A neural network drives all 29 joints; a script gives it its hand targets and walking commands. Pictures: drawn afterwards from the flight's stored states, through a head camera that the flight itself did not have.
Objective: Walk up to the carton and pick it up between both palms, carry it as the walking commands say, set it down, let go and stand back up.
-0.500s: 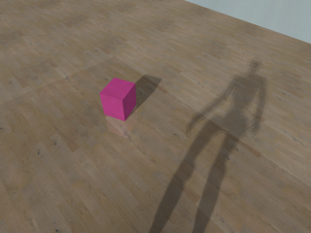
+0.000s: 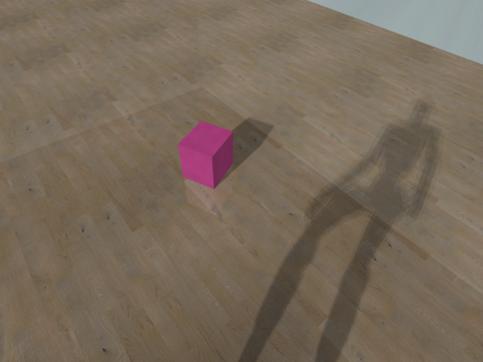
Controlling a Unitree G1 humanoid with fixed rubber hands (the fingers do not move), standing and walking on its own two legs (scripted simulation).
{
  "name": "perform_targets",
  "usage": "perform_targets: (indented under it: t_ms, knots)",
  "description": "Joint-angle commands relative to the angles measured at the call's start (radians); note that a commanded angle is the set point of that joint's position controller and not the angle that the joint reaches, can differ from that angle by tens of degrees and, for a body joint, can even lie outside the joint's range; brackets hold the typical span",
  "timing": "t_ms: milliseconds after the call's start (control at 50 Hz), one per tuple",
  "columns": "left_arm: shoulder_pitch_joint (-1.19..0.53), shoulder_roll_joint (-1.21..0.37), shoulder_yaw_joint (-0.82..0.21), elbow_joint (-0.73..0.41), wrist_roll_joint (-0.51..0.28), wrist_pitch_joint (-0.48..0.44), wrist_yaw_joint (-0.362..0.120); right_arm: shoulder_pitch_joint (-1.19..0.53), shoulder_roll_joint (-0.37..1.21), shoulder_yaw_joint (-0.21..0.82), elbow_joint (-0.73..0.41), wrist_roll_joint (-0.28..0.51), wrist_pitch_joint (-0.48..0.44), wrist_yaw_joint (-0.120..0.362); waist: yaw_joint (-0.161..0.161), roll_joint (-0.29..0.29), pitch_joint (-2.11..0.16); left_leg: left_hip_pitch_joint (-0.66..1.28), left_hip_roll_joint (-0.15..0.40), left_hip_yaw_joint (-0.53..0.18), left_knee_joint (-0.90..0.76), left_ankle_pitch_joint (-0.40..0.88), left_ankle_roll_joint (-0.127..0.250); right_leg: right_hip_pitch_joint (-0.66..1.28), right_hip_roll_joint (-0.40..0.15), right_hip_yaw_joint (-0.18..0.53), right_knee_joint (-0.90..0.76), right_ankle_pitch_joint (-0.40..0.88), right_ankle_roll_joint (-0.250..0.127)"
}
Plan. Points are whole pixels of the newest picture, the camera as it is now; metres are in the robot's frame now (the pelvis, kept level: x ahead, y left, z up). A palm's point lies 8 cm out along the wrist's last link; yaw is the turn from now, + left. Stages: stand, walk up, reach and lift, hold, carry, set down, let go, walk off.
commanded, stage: walk up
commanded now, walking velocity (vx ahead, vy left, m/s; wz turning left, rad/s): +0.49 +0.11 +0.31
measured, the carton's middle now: (207, 154) +1.27 +0.19 -0.65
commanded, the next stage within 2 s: none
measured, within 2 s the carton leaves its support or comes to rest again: neither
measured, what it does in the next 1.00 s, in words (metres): walks ahead: left foot, then right foot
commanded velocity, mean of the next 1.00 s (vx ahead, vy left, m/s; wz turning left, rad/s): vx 0.50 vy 0.02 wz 0.11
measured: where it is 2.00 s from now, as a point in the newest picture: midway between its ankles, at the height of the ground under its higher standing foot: (210, 245)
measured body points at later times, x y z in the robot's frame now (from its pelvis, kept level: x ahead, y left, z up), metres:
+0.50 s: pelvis +0.16 +0.05 +0.01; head +0.15 +0.07 +0.45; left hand +0.24 +0.28 -0.15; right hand +0.14 -0.18 -0.14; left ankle +0.09 +0.15 -0.74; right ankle +0.27 -0.11 -0.69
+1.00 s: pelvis +0.40 +0.02 +0.00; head +0.43 +0.00 +0.45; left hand +0.30 +0.23 -0.14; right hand +0.52 -0.20 -0.16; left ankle +0.49 +0.18 -0.69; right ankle +0.35 -0.10 -0.74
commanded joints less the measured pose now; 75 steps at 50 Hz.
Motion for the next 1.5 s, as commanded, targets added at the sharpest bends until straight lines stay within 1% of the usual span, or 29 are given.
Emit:
perform_targets:
  t_ms: [0, 40, 60, 80, 100, 140, 180, 260, 520, 560, 580, 600, 620, 640, 660, 700, 820, 840, 860, 980, 1040, 1080, 1100, 1120, 1140, 1180, 1320, 1420, 1480]
  knots:
    - [-0.086, 0.226, 0.057, -0.082, 0.022, -0.026, -0.027, 0.065, -0.046, 0.000, -0.077, 0.016, -0.041, 0.015, -0.068, -0.224, 0.015, 0.201, 0.013, 0.092, -0.281, 0.020, 0.002, -0.183, -0.280, 0.124, -0.189, -0.392, -0.082]
    - [-0.064, 0.155, 0.034, -0.079, 0.040, -0.019, -0.045, 0.249, -0.090, -0.016, -0.001, 0.012, -0.065, -0.008, -0.128, -0.096, -0.045, 0.461, -0.030, 0.091, -0.334, -0.025, 0.051, -0.322, -0.186, 0.031, 0.085, -0.421, -0.053]
    - [-0.062, 0.085, 0.011, -0.100, 0.039, -0.017, -0.052, 0.329, -0.174, -0.041, 0.023, 0.002, -0.068, -0.024, -0.167, 0.227, -0.051, 0.479, 0.167, -0.259, -0.586, -0.315, 0.125, -0.456, -0.058, -0.080, 0.456, -0.429, -0.020]
    - [-0.093, 0.039, -0.004, -0.141, 0.031, -0.013, -0.055, 0.342, -0.262, -0.055, 0.006, 0.000, -0.083, -0.039, -0.140, 0.356, 0.009, 0.382, 0.359, -0.670, -0.815, -0.626, 0.144, -0.600, 0.002, 0.007, 0.748, -0.348, -0.003]
    - [-0.084, 0.065, 0.010, -0.139, 0.026, -0.004, -0.055, 0.227, -0.278, -0.067, -0.013, 0.011, -0.082, -0.050, -0.074, 0.235, 0.062, 0.306, 0.385, -0.680, -0.829, -0.629, 0.142, -0.619, -0.059, 0.099, 0.815, -0.243, -0.010]
    - [-0.043, 0.080, 0.008, -0.121, 0.016, -0.013, -0.064, 0.156, -0.195, -0.053, -0.028, 0.017, -0.104, -0.052, -0.052, 0.138, 0.052, 0.293, 0.331, -0.521, -0.774, -0.418, 0.159, -0.546, -0.139, 0.116, 0.782, -0.125, -0.037]
    - [-0.044, 0.065, -0.001, -0.088, 0.013, -0.031, -0.057, 0.191, -0.133, -0.029, -0.015, 0.012, -0.122, -0.060, -0.068, 0.132, -0.018, 0.383, 0.261, -0.380, -0.712, -0.185, 0.142, -0.531, -0.150, 0.120, 0.744, -0.082, -0.030]
    - [-0.026, 0.049, -0.002, -0.094, 0.013, -0.016, -0.062, 0.129, -0.120, -0.036, -0.028, 0.018, -0.120, -0.063, -0.025, 0.180, 0.005, 0.283, 0.282, -0.329, -0.760, -0.228, 0.174, -0.474, -0.142, 0.091, 0.595, -0.082, -0.002]
    - [-0.208, -0.016, -0.008, -0.140, -0.007, -0.022, -0.075, 0.295, -0.064, -0.037, 0.080, 0.003, -0.122, -0.071, -0.093, 0.133, 0.150, 0.352, 0.228, -0.123, -0.722, 0.136, 0.162, -0.419, -0.094, -0.006, 0.210, 0.022, 0.029]
    - [-0.106, -0.009, 0.004, -0.135, -0.008, -0.036, -0.064, 0.250, -0.069, -0.031, 0.087, 0.005, -0.120, -0.064, -0.028, 0.208, 0.127, 0.210, 0.161, -0.032, -0.602, 0.158, 0.135, -0.169, -0.072, -0.047, 0.126, 0.001, 0.019]
    - [0.062, 0.024, 0.022, -0.066, -0.001, -0.049, -0.050, 0.234, -0.041, -0.019, 0.093, 0.011, -0.116, -0.061, 0.049, 0.128, 0.060, 0.095, 0.060, 0.018, -0.380, 0.234, 0.105, 0.099, -0.042, -0.042, 0.086, 0.022, 0.016]
    - [0.297, 0.124, 0.065, -0.003, 0.006, -0.062, -0.031, 0.242, 0.028, 0.001, 0.072, 0.014, -0.126, -0.057, 0.141, -0.191, -0.090, -0.159, -0.021, 0.071, -0.003, 0.096, 0.055, 0.411, -0.245, 0.241, -0.010, -0.004, -0.034]
    - [0.450, 0.234, 0.079, 0.026, 0.023, -0.062, -0.018, 0.245, 0.069, 0.019, 0.037, 0.016, -0.129, -0.066, 0.145, -0.446, -0.209, -0.286, -0.042, 0.059, 0.280, -0.226, 0.043, 0.471, -0.500, 0.576, -0.143, -0.059, -0.082]
    - [0.424, 0.227, 0.053, 0.013, 0.022, -0.057, -0.018, 0.191, 0.017, -0.004, 0.018, 0.006, -0.122, -0.066, 0.109, -0.266, -0.168, -0.274, 0.010, -0.016, 0.415, -0.198, 0.044, 0.356, -0.512, 0.620, -0.192, -0.127, -0.138]
    - [0.307, 0.145, 0.032, -0.015, 0.018, -0.066, -0.020, 0.135, -0.009, -0.024, 0.014, 0.005, -0.119, -0.058, 0.064, -0.179, -0.121, -0.217, 0.046, -0.044, 0.452, -0.051, 0.053, 0.228, -0.425, 0.494, -0.187, -0.070, -0.145]
    - [0.248, 0.079, 0.026, -0.022, 0.012, -0.067, -0.003, 0.167, 0.017, -0.014, 0.054, 0.005, -0.099, -0.046, 0.043, -0.095, -0.069, -0.237, 0.083, -0.058, 0.417, 0.042, 0.028, 0.178, -0.414, 0.384, -0.122, 0.292, -0.107]
    - [0.156, 0.049, 0.029, -0.040, -0.004, -0.068, -0.007, 0.062, 0.052, -0.013, 0.023, 0.003, -0.047, -0.014, 0.042, -0.256, 0.031, -0.192, 0.108, 0.000, 0.208, 0.117, -0.005, 0.015, -0.351, 0.178, -0.195, 0.231, -0.128]
    - [0.211, 0.046, 0.023, -0.018, -0.005, -0.069, -0.006, 0.030, 0.057, -0.010, 0.010, 0.001, -0.041, -0.014, 0.048, -0.200, 0.037, -0.183, 0.097, 0.015, 0.164, 0.147, -0.008, 0.038, -0.338, 0.164, -0.203, 0.248, -0.117]
    - [0.214, 0.049, 0.028, -0.012, -0.004, -0.064, -0.004, -0.013, 0.070, -0.002, -0.005, 0.004, -0.038, -0.008, 0.061, -0.247, 0.035, -0.196, 0.092, 0.031, 0.089, 0.163, -0.010, 0.060, -0.323, 0.152, -0.198, 0.232, -0.119]
    - [0.237, 0.057, 0.021, 0.023, 0.001, -0.053, -0.002, -0.156, 0.062, 0.009, -0.067, 0.014, -0.043, 0.019, 0.058, -0.190, 0.130, -0.094, 0.051, 0.102, -0.199, 0.241, -0.018, 0.017, -0.298, 0.063, -0.249, 0.104, -0.096]
    - [0.267, 0.069, 0.018, 0.043, -0.003, -0.046, -0.003, -0.145, 0.062, 0.012, -0.057, 0.010, -0.060, 0.013, 0.033, -0.189, 0.114, 0.048, 0.007, 0.145, -0.325, 0.200, -0.003, 0.008, -0.274, 0.023, -0.140, 0.263, -0.088]
    - [0.250, 0.055, 0.012, 0.036, -0.010, -0.049, -0.006, 0.069, 0.014, -0.020, 0.013, -0.001, -0.079, -0.010, -0.042, -0.073, -0.028, 0.334, -0.047, 0.168, -0.393, 0.162, 0.047, -0.043, -0.211, -0.034, 0.154, 0.383, -0.078]
    - [0.251, 0.041, 0.006, 0.009, -0.021, -0.054, -0.013, 0.201, -0.067, -0.052, 0.036, -0.014, -0.091, -0.020, -0.092, 0.026, -0.101, 0.520, 0.053, 0.042, -0.420, 0.157, 0.084, -0.190, -0.177, -0.058, 0.366, 0.350, -0.048]
    - [0.232, -0.010, -0.003, -0.030, -0.028, -0.059, -0.018, 0.360, -0.177, -0.089, 0.072, -0.031, -0.105, -0.042, -0.142, 0.362, -0.180, 0.701, 0.317, -0.322, -0.519, 0.244, 0.157, -0.434, -0.054, -0.058, 0.689, -0.205, -0.010]
    - [0.207, -0.012, 0.000, -0.052, -0.023, -0.053, -0.014, 0.399, -0.208, -0.094, 0.088, -0.008, -0.104, -0.058, -0.135, 0.347, -0.263, 0.725, 0.388, -0.445, -0.585, 0.238, 0.203, -0.481, -0.041, 0.032, 0.837, -0.394, -0.035]
    - [0.145, 0.013, 0.002, -0.036, -0.023, -0.060, -0.022, 0.295, -0.127, -0.068, 0.056, -0.007, -0.117, -0.067, -0.118, 0.095, -0.230, 0.684, 0.370, -0.367, -0.548, 0.290, 0.226, -0.535, -0.089, 0.092, 0.913, -0.252, -0.061]
    - [0.099, -0.053, -0.001, -0.053, 0.007, -0.019, -0.029, 0.112, -0.004, -0.033, 0.011, 0.019, -0.136, -0.081, 0.002, 0.129, -0.105, 0.348, 0.292, -0.121, -0.603, 0.535, 0.206, -0.364, -0.113, 0.093, 0.625, -0.176, -0.019]
    - [0.030, -0.084, -0.006, -0.070, 0.007, 0.002, -0.035, 0.110, 0.006, -0.037, 0.040, 0.007, -0.122, -0.080, 0.021, 0.196, 0.014, 0.159, 0.212, -0.014, -0.628, 0.386, 0.167, -0.168, -0.076, 0.001, 0.287, -0.028, -0.016]
    - [0.136, -0.004, 0.021, -0.032, 0.011, 0.004, -0.022, 0.093, -0.030, -0.035, 0.013, 0.010, -0.103, -0.071, 0.077, 0.072, 0.010, -0.054, 0.140, -0.004, -0.494, 0.105, 0.122, 0.117, -0.047, -0.038, 0.177, 0.025, -0.015]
